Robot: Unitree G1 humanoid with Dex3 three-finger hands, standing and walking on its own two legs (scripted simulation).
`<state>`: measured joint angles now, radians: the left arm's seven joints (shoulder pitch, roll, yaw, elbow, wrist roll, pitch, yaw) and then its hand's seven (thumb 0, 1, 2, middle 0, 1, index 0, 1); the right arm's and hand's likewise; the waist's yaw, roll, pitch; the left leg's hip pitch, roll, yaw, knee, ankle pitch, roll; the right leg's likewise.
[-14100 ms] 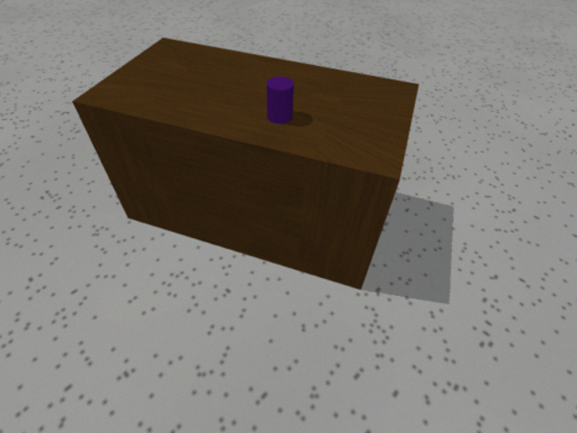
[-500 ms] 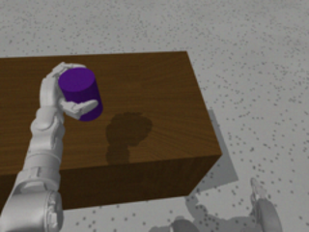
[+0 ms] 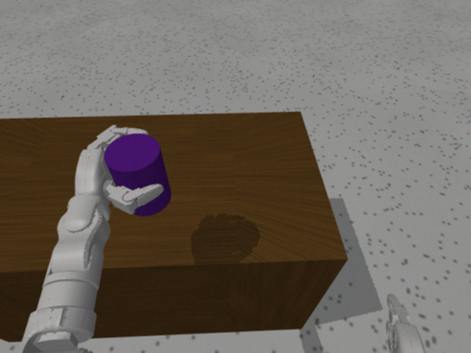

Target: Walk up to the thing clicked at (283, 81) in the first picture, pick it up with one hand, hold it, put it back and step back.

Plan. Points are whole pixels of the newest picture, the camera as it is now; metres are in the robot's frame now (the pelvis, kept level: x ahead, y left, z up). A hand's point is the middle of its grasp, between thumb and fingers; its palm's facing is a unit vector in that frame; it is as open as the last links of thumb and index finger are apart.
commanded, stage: lift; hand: left
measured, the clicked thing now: (141, 176) +0.38 +0.16 +0.11
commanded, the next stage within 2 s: hold in 0.34 s
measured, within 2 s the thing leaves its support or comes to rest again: neither
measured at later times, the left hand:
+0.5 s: hand (123, 182) +0.33 +0.16 +0.15, palm faces +0.06 -1.00 -0.01, open 11.3 cm
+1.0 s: hand (111, 179) +0.32 +0.17 +0.17, palm faces +0.06 -1.00 -0.02, open 11.3 cm
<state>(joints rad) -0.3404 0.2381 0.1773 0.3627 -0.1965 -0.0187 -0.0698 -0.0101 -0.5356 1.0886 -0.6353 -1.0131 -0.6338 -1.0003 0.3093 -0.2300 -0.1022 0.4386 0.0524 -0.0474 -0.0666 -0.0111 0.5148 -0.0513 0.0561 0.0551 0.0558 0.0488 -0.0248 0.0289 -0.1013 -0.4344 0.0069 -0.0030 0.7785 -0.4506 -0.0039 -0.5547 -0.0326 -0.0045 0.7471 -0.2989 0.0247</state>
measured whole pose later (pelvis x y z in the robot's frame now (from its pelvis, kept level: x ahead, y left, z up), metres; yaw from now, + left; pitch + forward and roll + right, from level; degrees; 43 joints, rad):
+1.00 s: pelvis +0.00 +0.00 +0.02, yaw +1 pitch +1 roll -1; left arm -0.12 0.23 0.17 0.00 -0.22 0.17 -0.09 -0.01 -0.54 1.09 -0.64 -1.00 -0.64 -0.99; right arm 0.25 -0.21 -0.10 0.62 0.04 -0.17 -0.07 -0.01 0.50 -0.06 0.06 0.06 0.05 0.05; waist -0.01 0.05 -0.07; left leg -0.23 0.00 -0.01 0.60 -0.37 0.00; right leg -0.34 -0.04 -0.02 0.56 -0.23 0.03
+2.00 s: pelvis +0.01 +0.00 +0.03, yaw +1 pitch +0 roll +0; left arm -0.16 0.23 0.19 0.07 -0.23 0.19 -0.12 -0.01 -0.54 1.09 -0.64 -1.01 -0.64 -0.99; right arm 0.19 -0.22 -0.10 0.71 0.03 -0.19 -0.07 -0.01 0.52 -0.05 0.06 0.06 0.06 0.05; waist -0.01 0.06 -0.05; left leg -0.17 0.00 -0.02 0.50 -0.33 -0.01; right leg -0.29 -0.04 -0.03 0.49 -0.20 0.02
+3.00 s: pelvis +0.01 -0.01 +0.03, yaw +1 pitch +0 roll +0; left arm -0.17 0.22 0.19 0.10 -0.22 0.16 -0.09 -0.01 -0.54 1.10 -0.64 -1.01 -0.64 -1.00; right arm 0.19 -0.22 -0.11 0.72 0.03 -0.18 -0.08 -0.01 0.53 -0.05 0.06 0.06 0.06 0.05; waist -0.01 0.05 -0.04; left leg -0.16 0.01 -0.02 0.48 -0.32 -0.01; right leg -0.28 -0.03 -0.02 0.48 -0.19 0.02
